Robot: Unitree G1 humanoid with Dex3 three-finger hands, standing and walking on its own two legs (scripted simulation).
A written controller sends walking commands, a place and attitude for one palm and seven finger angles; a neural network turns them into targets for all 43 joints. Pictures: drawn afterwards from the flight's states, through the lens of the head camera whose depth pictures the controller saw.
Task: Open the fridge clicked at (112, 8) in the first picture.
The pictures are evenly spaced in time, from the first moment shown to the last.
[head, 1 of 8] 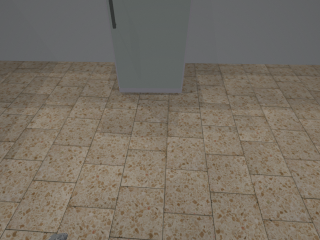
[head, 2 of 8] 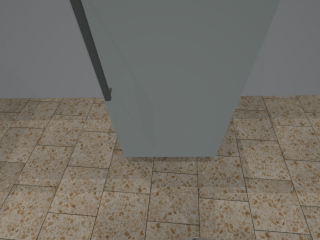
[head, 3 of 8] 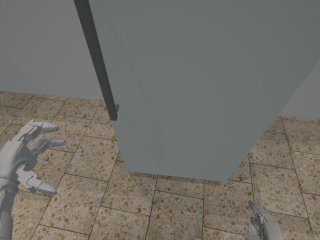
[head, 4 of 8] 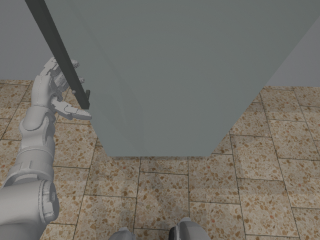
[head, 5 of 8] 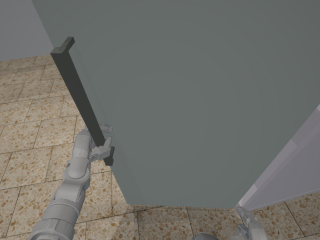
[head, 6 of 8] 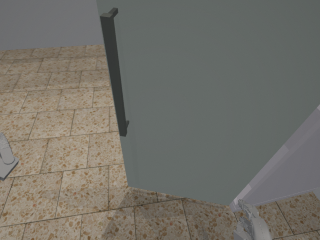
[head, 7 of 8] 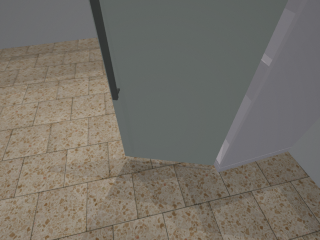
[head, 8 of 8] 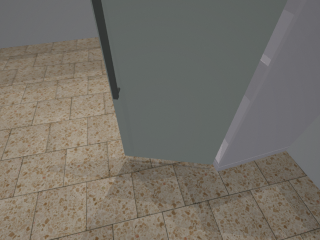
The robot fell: no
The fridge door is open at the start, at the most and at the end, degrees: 0 73 66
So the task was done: yes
